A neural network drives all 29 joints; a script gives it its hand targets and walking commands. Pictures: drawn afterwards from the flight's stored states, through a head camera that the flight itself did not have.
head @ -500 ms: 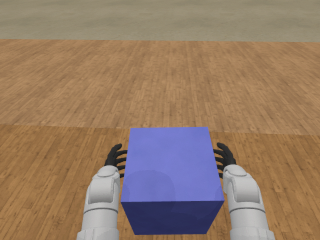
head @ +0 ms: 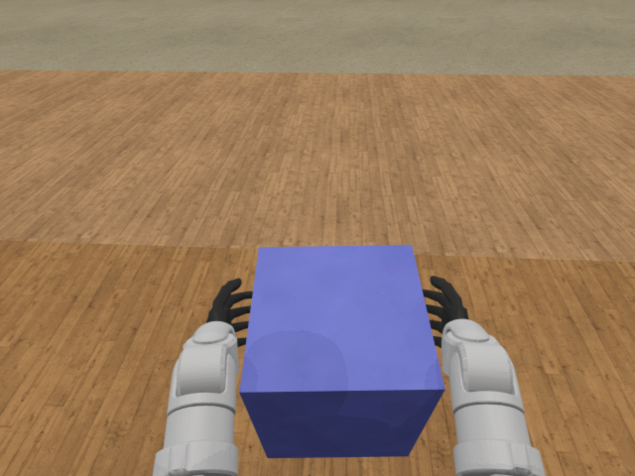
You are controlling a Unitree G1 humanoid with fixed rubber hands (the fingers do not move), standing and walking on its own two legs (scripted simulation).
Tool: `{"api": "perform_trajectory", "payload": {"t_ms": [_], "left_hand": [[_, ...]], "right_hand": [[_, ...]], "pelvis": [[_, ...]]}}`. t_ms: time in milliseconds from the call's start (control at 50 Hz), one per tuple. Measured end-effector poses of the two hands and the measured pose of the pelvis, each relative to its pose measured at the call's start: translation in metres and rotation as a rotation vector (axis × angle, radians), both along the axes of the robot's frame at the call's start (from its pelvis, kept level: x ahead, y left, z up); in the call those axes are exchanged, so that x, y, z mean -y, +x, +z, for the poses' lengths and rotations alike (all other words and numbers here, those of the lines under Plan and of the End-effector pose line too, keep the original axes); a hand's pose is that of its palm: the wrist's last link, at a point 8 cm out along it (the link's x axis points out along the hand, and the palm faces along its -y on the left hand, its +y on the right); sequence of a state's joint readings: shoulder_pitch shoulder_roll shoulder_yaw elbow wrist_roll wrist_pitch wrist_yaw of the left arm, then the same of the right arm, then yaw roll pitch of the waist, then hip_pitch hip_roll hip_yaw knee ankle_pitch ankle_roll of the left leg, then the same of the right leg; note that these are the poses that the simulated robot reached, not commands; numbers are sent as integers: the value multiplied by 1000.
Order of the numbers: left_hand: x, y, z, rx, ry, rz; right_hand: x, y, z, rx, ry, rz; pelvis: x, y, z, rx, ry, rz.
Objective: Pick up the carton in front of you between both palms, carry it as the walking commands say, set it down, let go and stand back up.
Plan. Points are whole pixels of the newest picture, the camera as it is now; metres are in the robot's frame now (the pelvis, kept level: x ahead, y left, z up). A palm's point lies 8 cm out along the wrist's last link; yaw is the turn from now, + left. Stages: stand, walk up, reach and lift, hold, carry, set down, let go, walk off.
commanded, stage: hold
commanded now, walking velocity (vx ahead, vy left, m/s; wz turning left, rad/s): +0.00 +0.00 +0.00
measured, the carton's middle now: (336, 356) +0.30 +0.00 -0.02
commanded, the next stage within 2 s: carry in 0.18 s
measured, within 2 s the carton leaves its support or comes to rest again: neither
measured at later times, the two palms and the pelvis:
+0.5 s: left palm (238, 278) +0.36 +0.13 +0.08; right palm (460, 281) +0.35 -0.17 +0.08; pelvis +0.08 -0.01 -0.02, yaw +1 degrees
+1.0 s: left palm (269, 194) +0.55 +0.11 +0.08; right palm (440, 182) +0.57 -0.19 +0.09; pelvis +0.33 -0.06 -0.01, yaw +3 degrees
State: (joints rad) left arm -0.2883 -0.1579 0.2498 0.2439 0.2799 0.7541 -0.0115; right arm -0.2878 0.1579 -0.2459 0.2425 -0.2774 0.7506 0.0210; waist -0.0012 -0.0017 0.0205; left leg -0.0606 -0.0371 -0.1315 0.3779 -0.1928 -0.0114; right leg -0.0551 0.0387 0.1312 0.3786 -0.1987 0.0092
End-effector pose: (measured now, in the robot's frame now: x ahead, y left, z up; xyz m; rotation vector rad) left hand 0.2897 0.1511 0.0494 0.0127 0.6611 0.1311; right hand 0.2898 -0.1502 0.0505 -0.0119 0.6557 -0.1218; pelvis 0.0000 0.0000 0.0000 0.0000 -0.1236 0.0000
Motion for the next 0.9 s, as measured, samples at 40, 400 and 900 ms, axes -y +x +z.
{"api": "perform_trajectory", "payload": {"t_ms": [40, 400, 900], "left_hand": [[0, 0, 0, -1, 2, -2], [7, 36, 20, 89, -18, 11], [50, 224, 24, 39, -63, 53]], "right_hand": [[0, 0, 0, -1, -2, 1], [6, 33, 19, 89, 15, -22], [49, 224, 22, 37, 93, -76]], "pelvis": [[0, 1, 0, 0, 0, 0], [5, 39, -13, -153, 6, -19], [48, 281, -26, -188, -26, 33]]}}
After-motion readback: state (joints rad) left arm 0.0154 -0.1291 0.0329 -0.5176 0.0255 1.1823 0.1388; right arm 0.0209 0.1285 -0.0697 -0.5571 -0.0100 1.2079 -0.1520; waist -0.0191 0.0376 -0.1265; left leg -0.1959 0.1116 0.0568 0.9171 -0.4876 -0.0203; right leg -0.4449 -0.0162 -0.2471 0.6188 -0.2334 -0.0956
